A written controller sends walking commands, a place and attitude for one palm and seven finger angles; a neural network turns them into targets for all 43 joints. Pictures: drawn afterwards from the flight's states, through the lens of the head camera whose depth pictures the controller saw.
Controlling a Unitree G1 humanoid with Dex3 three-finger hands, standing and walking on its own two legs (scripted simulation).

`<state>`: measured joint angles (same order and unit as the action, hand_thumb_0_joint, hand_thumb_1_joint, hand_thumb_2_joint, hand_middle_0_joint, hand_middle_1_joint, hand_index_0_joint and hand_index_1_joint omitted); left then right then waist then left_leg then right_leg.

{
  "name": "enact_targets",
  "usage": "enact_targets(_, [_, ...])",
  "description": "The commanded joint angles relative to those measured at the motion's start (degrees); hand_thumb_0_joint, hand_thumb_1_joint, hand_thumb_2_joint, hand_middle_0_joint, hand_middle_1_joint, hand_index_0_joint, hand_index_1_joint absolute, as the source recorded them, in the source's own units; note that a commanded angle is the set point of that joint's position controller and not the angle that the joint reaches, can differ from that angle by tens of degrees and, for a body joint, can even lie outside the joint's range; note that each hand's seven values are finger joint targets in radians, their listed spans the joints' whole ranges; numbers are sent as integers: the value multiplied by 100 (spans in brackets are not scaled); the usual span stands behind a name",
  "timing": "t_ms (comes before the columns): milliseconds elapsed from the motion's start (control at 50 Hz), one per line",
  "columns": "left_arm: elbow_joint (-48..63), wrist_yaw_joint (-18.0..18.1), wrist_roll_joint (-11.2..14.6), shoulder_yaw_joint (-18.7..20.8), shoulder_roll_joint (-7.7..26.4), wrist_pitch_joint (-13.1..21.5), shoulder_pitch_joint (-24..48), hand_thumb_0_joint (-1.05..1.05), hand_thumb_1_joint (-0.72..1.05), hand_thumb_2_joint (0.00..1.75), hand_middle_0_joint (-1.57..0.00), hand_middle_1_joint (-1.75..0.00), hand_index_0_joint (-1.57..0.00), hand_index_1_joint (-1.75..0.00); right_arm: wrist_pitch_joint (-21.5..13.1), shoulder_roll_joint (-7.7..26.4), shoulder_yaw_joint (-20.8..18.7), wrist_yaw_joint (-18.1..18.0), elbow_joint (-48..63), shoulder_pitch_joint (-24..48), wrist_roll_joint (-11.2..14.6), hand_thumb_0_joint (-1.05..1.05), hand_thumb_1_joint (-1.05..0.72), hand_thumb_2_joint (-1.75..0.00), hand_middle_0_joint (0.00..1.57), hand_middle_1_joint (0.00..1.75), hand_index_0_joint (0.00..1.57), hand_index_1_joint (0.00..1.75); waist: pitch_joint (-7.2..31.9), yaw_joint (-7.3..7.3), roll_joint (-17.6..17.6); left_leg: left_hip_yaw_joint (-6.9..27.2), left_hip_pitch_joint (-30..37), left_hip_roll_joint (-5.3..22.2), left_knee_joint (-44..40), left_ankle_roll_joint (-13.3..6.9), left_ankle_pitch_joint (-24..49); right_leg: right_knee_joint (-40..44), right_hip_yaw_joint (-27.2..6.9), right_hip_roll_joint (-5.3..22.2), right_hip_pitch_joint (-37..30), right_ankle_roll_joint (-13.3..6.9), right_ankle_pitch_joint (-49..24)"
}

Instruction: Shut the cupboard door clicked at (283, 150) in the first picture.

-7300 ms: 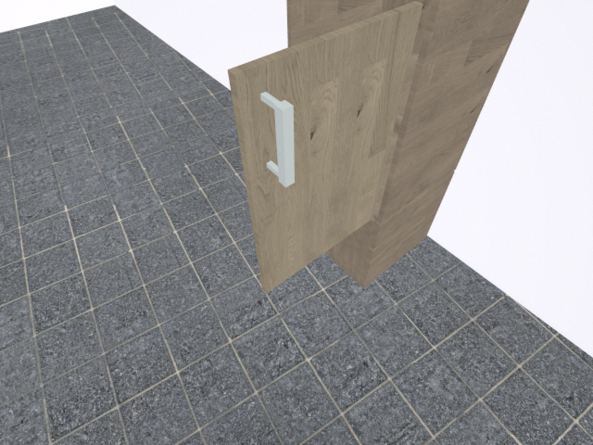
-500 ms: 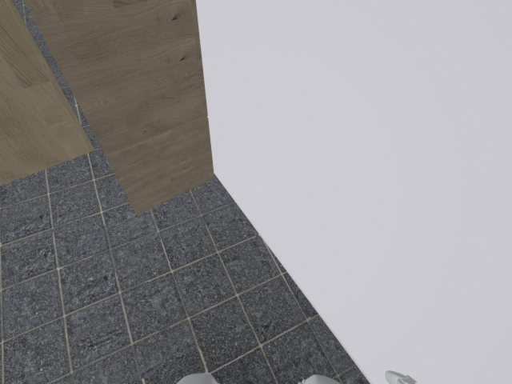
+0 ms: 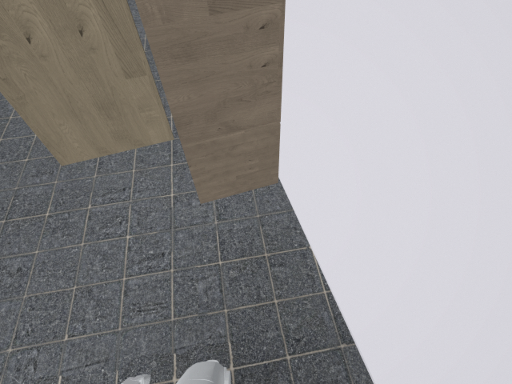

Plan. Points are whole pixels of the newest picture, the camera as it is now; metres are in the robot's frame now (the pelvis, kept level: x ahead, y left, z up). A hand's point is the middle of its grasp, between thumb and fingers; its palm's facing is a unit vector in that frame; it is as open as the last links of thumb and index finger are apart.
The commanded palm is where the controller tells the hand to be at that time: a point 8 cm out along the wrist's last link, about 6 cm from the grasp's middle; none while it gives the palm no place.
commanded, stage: turn to face it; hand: left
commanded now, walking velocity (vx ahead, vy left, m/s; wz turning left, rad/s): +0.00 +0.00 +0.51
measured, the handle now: out of the picture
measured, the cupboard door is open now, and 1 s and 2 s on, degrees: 90 90 90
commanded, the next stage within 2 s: take the last steps up to it in 0.52 s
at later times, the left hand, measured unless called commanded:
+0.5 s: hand out of the picture +0.06 +0.21 -0.16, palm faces +0.23 -0.93 -0.29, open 7.4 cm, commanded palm none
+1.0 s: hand out of the picture -0.03 +0.23 -0.18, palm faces +0.42 -0.88 -0.21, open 7.4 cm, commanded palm none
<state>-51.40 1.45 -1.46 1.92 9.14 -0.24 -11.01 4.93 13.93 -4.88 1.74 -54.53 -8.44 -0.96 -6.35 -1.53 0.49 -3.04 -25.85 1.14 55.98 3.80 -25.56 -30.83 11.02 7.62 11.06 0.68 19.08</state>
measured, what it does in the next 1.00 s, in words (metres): steps on the spot, turning left: left foot, then right foot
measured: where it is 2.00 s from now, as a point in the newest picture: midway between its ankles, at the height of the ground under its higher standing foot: (195, 332)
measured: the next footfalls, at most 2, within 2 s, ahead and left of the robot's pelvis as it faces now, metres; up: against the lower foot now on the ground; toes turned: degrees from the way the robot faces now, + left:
left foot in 0.12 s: +0.04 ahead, +0.13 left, +0.00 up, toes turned +10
right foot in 0.48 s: +0.07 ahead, -0.12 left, +0.00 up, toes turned +7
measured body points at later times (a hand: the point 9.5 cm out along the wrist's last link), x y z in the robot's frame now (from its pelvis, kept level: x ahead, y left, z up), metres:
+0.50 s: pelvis +0.02 -0.01 -0.01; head +0.07 -0.02 +0.44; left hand +0.05 +0.26 -0.14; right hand +0.14 -0.22 -0.17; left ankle +0.01 +0.13 -0.73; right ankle +0.03 -0.12 -0.74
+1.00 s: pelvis +0.05 +0.05 +0.00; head +0.07 +0.07 +0.45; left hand -0.05 +0.28 -0.16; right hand +0.20 -0.15 -0.15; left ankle +0.00 +0.12 -0.74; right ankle +0.05 -0.09 -0.66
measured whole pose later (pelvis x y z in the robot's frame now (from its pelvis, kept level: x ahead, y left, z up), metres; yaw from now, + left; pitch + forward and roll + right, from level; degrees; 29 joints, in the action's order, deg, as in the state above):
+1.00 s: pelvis +0.05 +0.05 +0.00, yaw +21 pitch +0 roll +1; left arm -61.7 -0.4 -1.6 4.2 12.3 -1.8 -16.2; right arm -1.5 10.4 -2.1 -0.4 -56.7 -12.5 -1.7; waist -3.3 1.5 -2.0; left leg -6.4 -11.6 -1.3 29.0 -3.2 -17.7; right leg -63.6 4.6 7.1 24.3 1.0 24.8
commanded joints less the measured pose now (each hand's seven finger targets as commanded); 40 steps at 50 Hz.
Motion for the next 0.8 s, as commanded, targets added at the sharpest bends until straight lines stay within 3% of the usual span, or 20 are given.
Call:
enact_targets(0, [158,37,-38,458,1413,103,-493,0,90,90,-20,-30,-20,-30,-234,95,38,32,620,520,37,0,-90,-90,20,30,20,30,724,409,-1268,-360,85,-56,-1317,-90,-55,446,-553,1368,-887,-585,-3808])
enact_targets(40, [118,7,3,471,1474,99,-460,0,90,90,-20,-30,-20,-30,-280,186,41,6,566,273,22,0,-90,-90,20,30,20,30,839,250,-1083,-494,716,-165,-2191,-169,591,13,-335,1299,-713,-384,-3827])
enact_targets(60, [118,-15,43,474,1455,90,-383,0,90,90,-20,-30,-20,-30,-311,325,2,-5,504,10,-2,0,-90,-90,20,30,20,30,970,70,-885,-473,1360,-160,-2827,-249,1173,-487,-161,1207,-387,-187,-3666])
enact_targets(80, [214,-45,80,445,1292,74,-326,0,90,90,-20,-30,-20,-30,-357,700,-96,-23,457,-332,-36,0,-90,-90,20,30,20,30,1285,-128,-47,290,2378,503,-3173,-544,2499,-1458,53,905,486,112,-2654])
enact_targets(100, [463,-87,121,321,849,53,-151,0,90,90,-20,-30,-20,-30,-390,1361,-266,-80,376,-822,-72,0,-90,-90,20,30,20,30,1487,-399,1651,2344,3207,2105,-3241,-1462,5105,-2789,39,104,2044,469,1381])
enact_targets(120, [590,-18,48,264,897,-53,267,0,90,90,-20,-30,-20,-30,-351,1452,-260,-139,232,-1113,-34,0,-90,-90,20,30,20,30,1521,-507,1236,2316,2888,2359,-3301,-1799,5100,-3375,-682,9,2130,367,2006])
enact_targets(160, [417,-7,77,299,845,-112,475,0,90,90,-20,-30,-20,-30,-378,1137,-195,-269,340,-609,-59,0,-90,-90,20,30,20,30,1073,-298,1229,1955,2137,1880,-3464,-1634,4023,-3675,-1081,48,2242,336,1318])
enact_targets(220, [145,-86,56,293,759,-160,113,0,90,90,-20,-30,-20,-30,-418,858,-63,-288,438,-103,-77,0,-90,-90,20,30,20,30,812,41,761,1389,1691,1413,-3584,-1361,3510,-3184,-1014,-84,1830,339,722])
enact_targets(280, [105,-96,52,256,710,-147,101,0,90,90,-20,-30,-20,-30,-418,851,-49,-283,366,-190,-73,0,-90,-90,20,30,20,30,898,21,675,1322,1747,1300,-3566,-1339,3461,-2403,-907,-251,1519,320,671])
enact_targets(340, [91,-85,62,236,657,-147,64,0,90,90,-20,-30,-20,-30,-362,863,-67,-258,356,-99,-87,0,-90,-90,20,30,20,30,767,43,810,1432,1340,1237,-3618,-1307,2810,-1643,-767,-425,980,279,650])
enact_targets(400, [-41,-65,71,247,671,-67,-376,0,90,90,-20,-30,-20,-30,-328,792,-61,-237,370,105,-56,0,-90,-90,20,30,20,30,782,270,692,1448,860,1036,-3301,-1104,2377,-299,-640,-567,19,240,-169])
enact_targets(420, [-94,-43,64,271,772,-6,-593,0,90,90,-20,-30,-20,-30,-332,691,-47,-221,379,150,-17,0,-90,-90,20,30,20,30,833,390,396,1300,628,784,-2964,-876,2029,509,-746,-424,-467,216,-684])
enact_targets(440, [-116,0,-3,333,1120,74,-669,0,90,90,-20,-30,-20,-30,-336,398,-23,-195,399,47,36,0,-90,-90,20,30,20,30,908,386,-644,760,48,214,-2140,-516,1141,1145,-1738,487,-956,-62,-921])
enact_targets(460, [-87,13,-36,390,1524,102,-622,0,90,90,-20,-30,-20,-30,-325,179,28,-160,507,13,47,0,-90,-90,20,30,20,30,727,375,-1697,212,-352,-426,-970,-230,-506,1513,-2806,1649,-780,-720,-1469])
enact_targets(480, [-63,35,3,357,1460,115,-642,0,90,90,-20,-30,-20,-30,-245,322,-20,-170,499,168,16,0,-90,-90,20,30,20,30,768,462,-1389,523,-220,-240,7,-249,-904,1525,-2794,1918,-319,-1036,-1858])
enact_targets(500, [-63,63,8,335,1306,133,-446,0,90,90,-20,-30,-20,-30,-207,282,-37,-179,409,252,7,0,-90,-90,20,30,20,30,586,346,-1532,598,-422,-169,627,-238,-723,1381,-2650,1607,-271,-1066,-2368])
enact_targets(540, [-40,53,32,258,1043,153,-228,0,90,90,-20,-30,-20,-30,-185,239,-20,-148,200,87,24,0,-90,-90,20,30,20,30,494,190,-1241,531,-512,-65,1093,-150,-138,1132,-1692,1151,-384,-862,-3101])
enact_targets(600, [-114,64,5,247,957,182,-372,0,90,90,-20,-30,-20,-30,-206,55,56,-125,66,77,37,0,-90,-90,20,30,20,30,666,231,-1085,284,-254,-47,322,-81,-30,1000,-1170,978,-674,-728,-3650])
enact_targets(720, [-509,-18,-39,411,1230,249,-967,0,90,90,-20,-30,-20,-30,-338,-28,127,-38,149,461,7,0,-90,-90,20,30,20,30,486,581,-967,-91,-198,42,-1180,-139,-194,1307,-1492,1493,-1079,-888,-1967])
enact_targets(780, [-602,-69,-41,458,1306,253,-828,0,90,90,-20,-30,-20,-30,-407,-11,140,-4,134,204,-4,0,-90,-90,20,30,20,30,426,408,-1004,-306,556,3,-2132,-223,149,1191,-1283,1496,-535,-733,-1022])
